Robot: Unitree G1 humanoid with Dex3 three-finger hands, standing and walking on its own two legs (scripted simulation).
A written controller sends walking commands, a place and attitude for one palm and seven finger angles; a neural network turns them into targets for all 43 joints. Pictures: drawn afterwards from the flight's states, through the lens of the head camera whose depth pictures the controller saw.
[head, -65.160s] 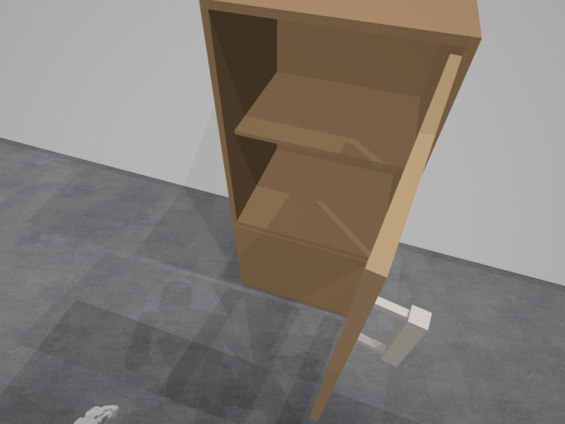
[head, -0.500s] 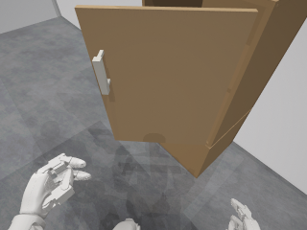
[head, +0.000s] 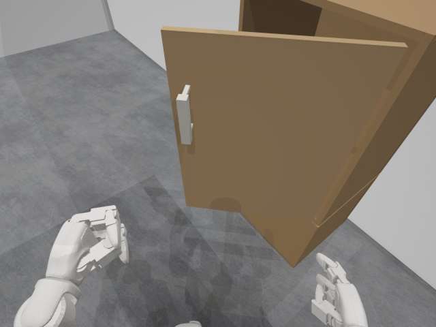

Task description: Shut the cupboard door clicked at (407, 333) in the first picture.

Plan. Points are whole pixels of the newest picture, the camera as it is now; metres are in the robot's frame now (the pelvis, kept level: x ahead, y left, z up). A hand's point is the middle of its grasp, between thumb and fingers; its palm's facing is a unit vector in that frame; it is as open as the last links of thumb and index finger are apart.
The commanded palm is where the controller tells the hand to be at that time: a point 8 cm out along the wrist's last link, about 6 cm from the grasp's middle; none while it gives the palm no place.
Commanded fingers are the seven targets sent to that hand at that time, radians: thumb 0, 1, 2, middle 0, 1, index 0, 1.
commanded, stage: raise the hand and make a fist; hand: left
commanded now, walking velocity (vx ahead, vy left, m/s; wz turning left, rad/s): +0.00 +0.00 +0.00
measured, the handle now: (186, 115) +0.52 +0.12 +0.11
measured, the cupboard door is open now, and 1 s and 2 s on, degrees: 44 44 44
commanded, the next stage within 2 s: bring the fist close to the handle in 0.60 s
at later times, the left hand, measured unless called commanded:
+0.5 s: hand (121, 246) +0.21 +0.17 +0.10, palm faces -0.03 -1.00 -0.04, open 3.1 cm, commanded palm +0.19 +0.22 +0.11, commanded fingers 0.00 0.90 0.90 -1.30 -1.50 -1.30 -1.50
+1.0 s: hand (147, 213) +0.26 +0.14 +0.11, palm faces -0.07 -1.00 -0.05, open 3.1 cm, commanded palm +0.25 +0.20 +0.11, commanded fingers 0.00 0.90 0.90 -1.30 -1.50 -1.30 -1.50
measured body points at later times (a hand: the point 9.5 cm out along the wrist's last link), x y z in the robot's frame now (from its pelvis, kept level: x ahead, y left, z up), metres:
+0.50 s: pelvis -0.01 -0.02 +0.02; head -0.01 -0.02 +0.47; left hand +0.21 +0.22 +0.11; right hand +0.16 -0.25 -0.05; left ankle +0.05 +0.07 -0.70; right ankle -0.02 -0.13 -0.70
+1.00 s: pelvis -0.01 -0.04 +0.01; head +0.00 -0.05 +0.46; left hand +0.26 +0.20 +0.12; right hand +0.16 -0.27 -0.07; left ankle +0.05 +0.07 -0.70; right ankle -0.02 -0.13 -0.70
